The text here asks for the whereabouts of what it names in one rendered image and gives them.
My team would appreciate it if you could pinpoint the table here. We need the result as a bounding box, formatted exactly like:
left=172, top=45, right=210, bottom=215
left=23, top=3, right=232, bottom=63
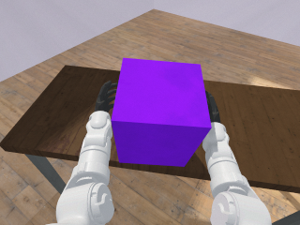
left=0, top=65, right=300, bottom=225

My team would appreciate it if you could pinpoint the right robot hand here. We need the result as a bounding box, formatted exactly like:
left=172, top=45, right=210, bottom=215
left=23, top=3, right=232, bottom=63
left=205, top=91, right=221, bottom=123

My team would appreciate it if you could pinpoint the left robot hand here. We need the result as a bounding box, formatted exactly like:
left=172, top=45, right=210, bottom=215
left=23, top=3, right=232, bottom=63
left=94, top=81, right=118, bottom=113

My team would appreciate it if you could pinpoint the robot right forearm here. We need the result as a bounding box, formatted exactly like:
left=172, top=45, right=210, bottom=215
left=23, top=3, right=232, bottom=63
left=202, top=122, right=272, bottom=225

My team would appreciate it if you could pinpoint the left robot upper arm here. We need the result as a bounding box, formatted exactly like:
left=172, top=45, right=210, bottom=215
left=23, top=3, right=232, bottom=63
left=46, top=182, right=114, bottom=225

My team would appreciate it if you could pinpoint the right robot upper arm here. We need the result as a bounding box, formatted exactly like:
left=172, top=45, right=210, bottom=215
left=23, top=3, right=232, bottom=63
left=210, top=191, right=272, bottom=225

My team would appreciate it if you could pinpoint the robot left forearm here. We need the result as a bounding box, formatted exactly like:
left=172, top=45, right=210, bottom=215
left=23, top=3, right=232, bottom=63
left=55, top=111, right=113, bottom=218

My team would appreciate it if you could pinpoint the carton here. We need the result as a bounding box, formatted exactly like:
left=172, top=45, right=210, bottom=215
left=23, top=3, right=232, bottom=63
left=111, top=57, right=212, bottom=167

